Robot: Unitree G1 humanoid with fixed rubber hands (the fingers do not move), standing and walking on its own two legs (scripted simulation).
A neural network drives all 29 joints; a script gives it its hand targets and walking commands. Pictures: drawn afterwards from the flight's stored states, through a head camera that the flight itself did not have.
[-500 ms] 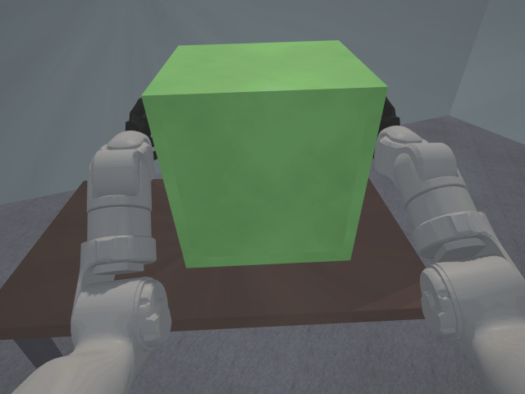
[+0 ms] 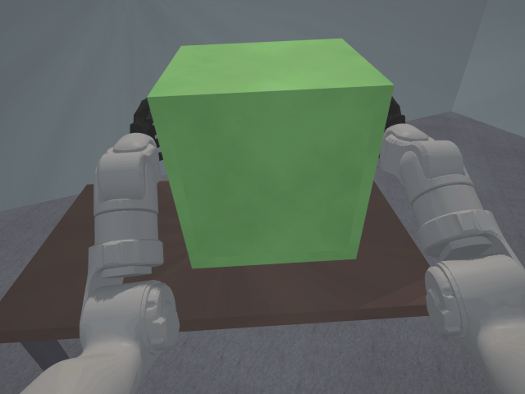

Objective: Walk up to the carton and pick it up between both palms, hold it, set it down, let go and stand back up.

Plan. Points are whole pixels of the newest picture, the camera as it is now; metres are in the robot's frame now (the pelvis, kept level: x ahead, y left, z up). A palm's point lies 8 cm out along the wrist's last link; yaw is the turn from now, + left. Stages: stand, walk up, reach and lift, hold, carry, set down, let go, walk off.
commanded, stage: hold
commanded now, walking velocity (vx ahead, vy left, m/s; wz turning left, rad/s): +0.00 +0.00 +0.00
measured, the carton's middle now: (268, 151) +0.41 +0.00 +0.25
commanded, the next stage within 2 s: none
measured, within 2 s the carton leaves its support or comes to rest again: neither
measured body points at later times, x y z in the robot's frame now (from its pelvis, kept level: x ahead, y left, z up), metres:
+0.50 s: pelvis +0.00 -0.01 +0.00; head -0.09 +0.01 +0.44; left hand +0.39 +0.18 +0.29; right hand +0.39 -0.17 +0.29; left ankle +0.03 +0.13 -0.75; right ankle +0.02 -0.11 -0.75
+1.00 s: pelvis +0.01 +0.00 +0.00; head -0.08 +0.01 +0.44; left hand +0.39 +0.18 +0.27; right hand +0.39 -0.18 +0.27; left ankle +0.03 +0.13 -0.75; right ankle +0.02 -0.11 -0.75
